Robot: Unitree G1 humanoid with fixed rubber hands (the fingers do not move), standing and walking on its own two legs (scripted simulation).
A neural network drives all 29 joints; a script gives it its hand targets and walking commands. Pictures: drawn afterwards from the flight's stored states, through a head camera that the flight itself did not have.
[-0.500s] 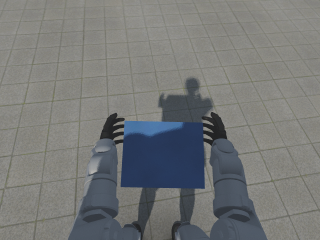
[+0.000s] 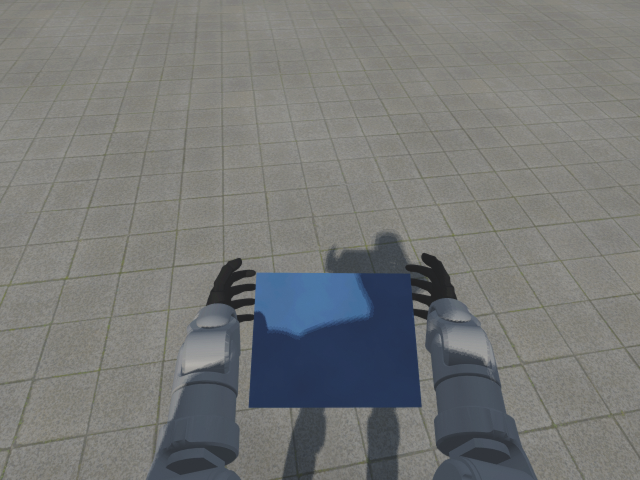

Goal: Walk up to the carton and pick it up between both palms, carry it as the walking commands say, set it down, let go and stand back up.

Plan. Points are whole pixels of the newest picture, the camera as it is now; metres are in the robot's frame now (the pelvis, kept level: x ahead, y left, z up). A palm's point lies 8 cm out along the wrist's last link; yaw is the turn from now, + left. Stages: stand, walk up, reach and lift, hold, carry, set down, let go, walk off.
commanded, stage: reach and lift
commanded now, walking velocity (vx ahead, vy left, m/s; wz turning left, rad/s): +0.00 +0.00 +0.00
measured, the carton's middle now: (330, 343) +0.31 -0.02 -0.07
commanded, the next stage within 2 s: hold in 1.46 s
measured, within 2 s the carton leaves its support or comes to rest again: neither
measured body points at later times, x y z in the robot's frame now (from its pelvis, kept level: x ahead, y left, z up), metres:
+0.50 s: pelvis +0.00 -0.01 +0.00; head -0.05 +0.00 +0.45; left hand +0.31 +0.13 +0.04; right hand +0.31 -0.17 +0.05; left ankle +0.02 +0.11 -0.74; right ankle +0.01 -0.14 -0.74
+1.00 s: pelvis +0.00 -0.01 +0.00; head -0.04 +0.00 +0.45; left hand +0.31 +0.14 +0.04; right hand +0.31 -0.16 +0.05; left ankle +0.02 +0.11 -0.74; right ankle +0.01 -0.14 -0.74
